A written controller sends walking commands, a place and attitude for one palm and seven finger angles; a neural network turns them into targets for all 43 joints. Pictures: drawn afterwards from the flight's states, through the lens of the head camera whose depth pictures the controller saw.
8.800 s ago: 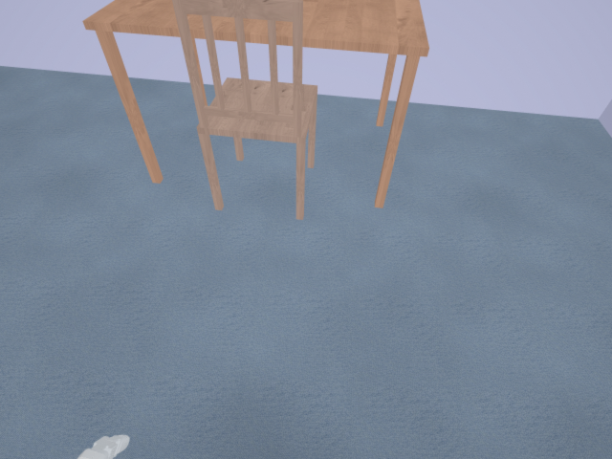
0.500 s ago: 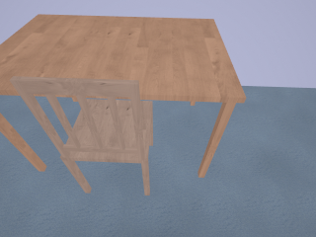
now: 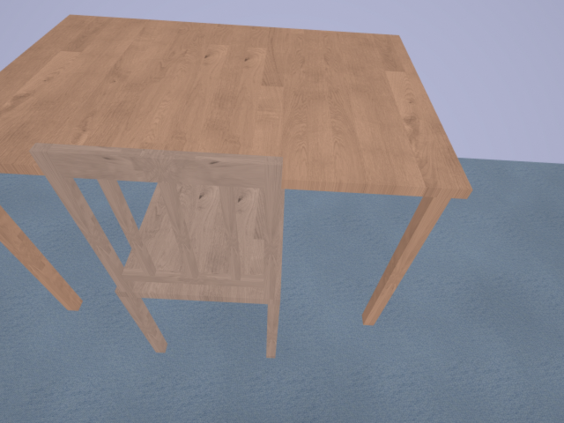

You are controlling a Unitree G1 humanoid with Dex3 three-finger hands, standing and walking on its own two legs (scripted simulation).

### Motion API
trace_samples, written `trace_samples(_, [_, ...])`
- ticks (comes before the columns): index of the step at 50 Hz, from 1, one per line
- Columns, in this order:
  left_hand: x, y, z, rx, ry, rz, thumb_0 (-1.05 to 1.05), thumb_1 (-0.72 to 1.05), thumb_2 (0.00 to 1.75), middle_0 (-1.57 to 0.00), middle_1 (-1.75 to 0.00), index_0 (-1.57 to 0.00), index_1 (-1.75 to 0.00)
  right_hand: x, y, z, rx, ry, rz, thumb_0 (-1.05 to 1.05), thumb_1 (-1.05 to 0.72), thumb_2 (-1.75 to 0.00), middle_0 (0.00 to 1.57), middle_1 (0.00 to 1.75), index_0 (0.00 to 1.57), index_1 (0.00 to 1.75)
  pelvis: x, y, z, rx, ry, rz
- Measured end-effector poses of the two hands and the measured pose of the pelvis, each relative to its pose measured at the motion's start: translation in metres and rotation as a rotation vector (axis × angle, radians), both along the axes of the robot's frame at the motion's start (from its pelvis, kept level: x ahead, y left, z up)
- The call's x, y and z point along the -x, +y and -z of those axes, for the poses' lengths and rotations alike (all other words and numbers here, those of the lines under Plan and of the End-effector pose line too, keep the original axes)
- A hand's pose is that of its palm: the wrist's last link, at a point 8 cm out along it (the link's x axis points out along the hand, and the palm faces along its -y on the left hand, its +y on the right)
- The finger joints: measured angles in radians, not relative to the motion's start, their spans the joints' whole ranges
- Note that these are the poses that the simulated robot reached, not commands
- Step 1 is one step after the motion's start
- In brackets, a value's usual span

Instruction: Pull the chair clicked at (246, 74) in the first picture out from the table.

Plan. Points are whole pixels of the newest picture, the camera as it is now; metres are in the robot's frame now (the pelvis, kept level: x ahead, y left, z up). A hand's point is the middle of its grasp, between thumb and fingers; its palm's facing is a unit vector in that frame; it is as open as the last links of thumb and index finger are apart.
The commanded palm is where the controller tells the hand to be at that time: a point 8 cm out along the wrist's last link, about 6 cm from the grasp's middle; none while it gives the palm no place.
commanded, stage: come to a stop and stand still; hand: left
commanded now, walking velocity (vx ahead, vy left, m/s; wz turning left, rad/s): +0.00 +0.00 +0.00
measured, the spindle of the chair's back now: (181, 235) +0.47 +0.23 -0.08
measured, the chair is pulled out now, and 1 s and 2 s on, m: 0.00 0.00 0.00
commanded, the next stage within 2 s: look again from close up in 1.14 s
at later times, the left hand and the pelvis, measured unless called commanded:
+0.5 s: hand out of the picture +0.08 +0.19 -0.18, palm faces +0.07 -0.97 -0.22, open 7.3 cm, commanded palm none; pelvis +0.03 +0.01 -0.01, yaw +3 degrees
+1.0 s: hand out of the picture -0.04 +0.26 -0.17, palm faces +0.10 -0.96 -0.26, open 7.4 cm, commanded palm none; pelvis -0.02 +0.06 -0.01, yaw +3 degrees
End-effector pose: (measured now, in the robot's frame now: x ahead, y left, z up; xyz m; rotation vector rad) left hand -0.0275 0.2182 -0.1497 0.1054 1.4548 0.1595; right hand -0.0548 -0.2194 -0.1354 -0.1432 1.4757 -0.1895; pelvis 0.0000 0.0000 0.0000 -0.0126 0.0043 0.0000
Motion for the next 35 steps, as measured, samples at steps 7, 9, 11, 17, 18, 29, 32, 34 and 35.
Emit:
trace_samples(7, [-0.080,0.017,-0.006,-0.043,-0.128,0.025,0.00,0.92,0.90,-0.20,-0.30,-0.20,-0.30,-0.006,0.037,0.004,-0.067,0.069,0.006,0.01,-0.90,-0.90,0.20,0.30,0.20,0.30,-0.023,0.008,-0.001,-0.019,0.002,-0.021])
trace_samples(9, [-0.100,0.017,-0.007,-0.051,-0.158,0.026,0.00,0.92,0.90,-0.20,-0.30,-0.20,-0.30,-0.013,0.042,0.007,-0.080,0.082,0.010,0.01,-0.90,-0.90,0.20,0.30,0.20,0.30,-0.029,0.007,0.000,-0.022,-0.003,-0.030])
trace_samples(11, [-0.116,0.015,-0.008,-0.058,-0.185,0.028,0.00,0.92,0.90,-0.20,-0.30,-0.20,-0.30,-0.022,0.043,0.010,-0.089,0.086,0.016,0.01,-0.90,-0.90,0.20,0.30,0.20,0.30,-0.036,0.005,0.002,-0.023,-0.007,-0.038])
trace_samples(17, [-0.130,0.007,-0.007,-0.067,-0.230,0.016,0.00,0.91,0.90,-0.20,-0.30,-0.20,-0.30,-0.066,0.025,0.021,-0.072,0.033,0.022,0.01,-0.90,-0.90,0.20,0.30,0.21,0.30,-0.045,-0.002,0.006,-0.020,-0.022,-0.052])
trace_samples(18, [-0.127,0.006,-0.007,-0.066,-0.223,0.016,0.00,0.91,0.90,-0.20,-0.30,-0.20,-0.30,-0.075,0.020,0.021,-0.062,0.013,0.015,0.01,-0.90,-0.90,0.20,0.30,0.20,0.30,-0.044,-0.001,0.006,-0.019,-0.025,-0.052])
trace_samples(29, [-0.078,0.040,0.008,-0.056,-0.161,0.008,0.00,0.91,0.90,-0.20,-0.30,-0.21,-0.30,-0.137,-0.001,0.006,0.060,-0.229,-0.057,0.01,-0.92,-0.90,0.20,0.30,0.20,0.30,-0.020,0.027,0.013,0.003,-0.030,-0.040])
trace_samples(32, [-0.069,0.057,0.009,-0.055,-0.180,0.000,0.00,0.91,0.90,-0.20,-0.30,-0.21,-0.30,-0.141,0.011,-0.001,0.072,-0.306,-0.075,0.01,-0.92,-0.90,0.20,0.30,0.20,0.30,-0.014,0.041,0.015,-0.010,-0.060,-0.031])
trace_samples(34, [-0.064,0.068,0.004,-0.061,-0.192,0.003,0.00,0.91,0.90,-0.20,-0.30,-0.21,-0.30,-0.142,0.022,-0.004,0.060,-0.342,-0.091,0.01,-0.91,-0.90,0.20,0.30,0.20,0.30,-0.011,0.050,0.012,-0.004,-0.069,-0.024])
trace_samples(35, [-0.062,0.073,0.001,-0.066,-0.198,0.008,0.00,0.91,0.90,-0.20,-0.30,-0.21,-0.30,-0.142,0.029,-0.004,0.050,-0.356,-0.097,0.01,-0.91,-0.90,0.20,0.30,0.20,0.30,-0.009,0.053,0.011,-0.003,-0.071,-0.022])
